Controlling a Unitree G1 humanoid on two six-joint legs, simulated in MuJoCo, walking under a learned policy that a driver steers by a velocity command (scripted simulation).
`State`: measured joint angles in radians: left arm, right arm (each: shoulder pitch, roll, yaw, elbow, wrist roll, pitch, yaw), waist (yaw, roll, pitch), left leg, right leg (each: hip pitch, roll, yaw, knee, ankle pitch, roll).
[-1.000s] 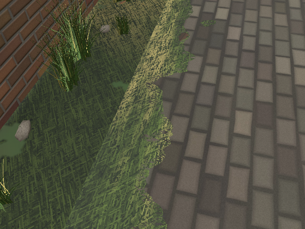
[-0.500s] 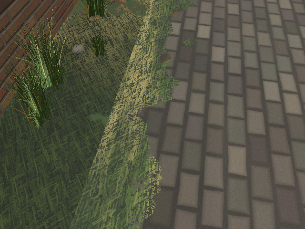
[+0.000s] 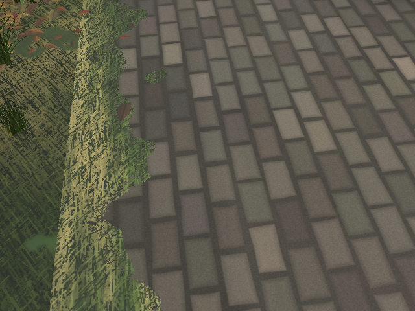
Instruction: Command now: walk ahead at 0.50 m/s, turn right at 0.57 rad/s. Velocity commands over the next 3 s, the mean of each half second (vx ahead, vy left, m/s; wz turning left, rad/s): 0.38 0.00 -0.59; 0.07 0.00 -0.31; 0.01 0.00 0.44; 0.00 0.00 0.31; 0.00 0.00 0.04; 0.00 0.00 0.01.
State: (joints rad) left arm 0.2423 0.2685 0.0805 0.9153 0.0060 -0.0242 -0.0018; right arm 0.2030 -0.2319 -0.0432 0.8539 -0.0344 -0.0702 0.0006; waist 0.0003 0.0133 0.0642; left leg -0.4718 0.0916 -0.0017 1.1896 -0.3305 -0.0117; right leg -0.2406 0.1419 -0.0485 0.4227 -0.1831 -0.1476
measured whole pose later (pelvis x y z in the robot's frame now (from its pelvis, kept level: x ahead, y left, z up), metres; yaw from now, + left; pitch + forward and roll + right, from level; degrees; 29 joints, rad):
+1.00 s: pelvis +0.26 +0.00 +0.01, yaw -25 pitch -1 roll +1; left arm 0.11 0.18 -0.01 0.75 0.02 0.01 0.02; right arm 0.30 -0.26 -0.05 0.84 -0.01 0.06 0.01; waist -0.05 0.04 0.04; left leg -0.36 0.02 0.01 0.86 -0.44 -0.02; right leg -0.21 0.00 -0.07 0.42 -0.20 -0.06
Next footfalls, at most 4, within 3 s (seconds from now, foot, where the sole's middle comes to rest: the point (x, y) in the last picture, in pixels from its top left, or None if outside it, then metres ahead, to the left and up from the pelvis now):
0.36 left None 0.39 0.11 -0.77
0.80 right None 0.28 -0.11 -0.77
1.26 left None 0.29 0.10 -0.77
1.78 right None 0.28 -0.09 -0.77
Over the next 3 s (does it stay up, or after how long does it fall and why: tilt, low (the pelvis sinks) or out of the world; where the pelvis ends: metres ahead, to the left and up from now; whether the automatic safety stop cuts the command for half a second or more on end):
stays up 0.23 0.03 0.01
